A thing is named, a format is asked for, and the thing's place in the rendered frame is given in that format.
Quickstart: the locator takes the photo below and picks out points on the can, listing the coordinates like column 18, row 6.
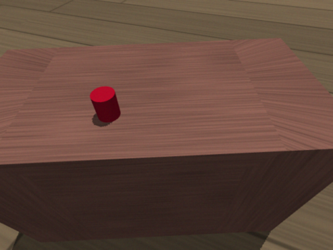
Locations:
column 105, row 103

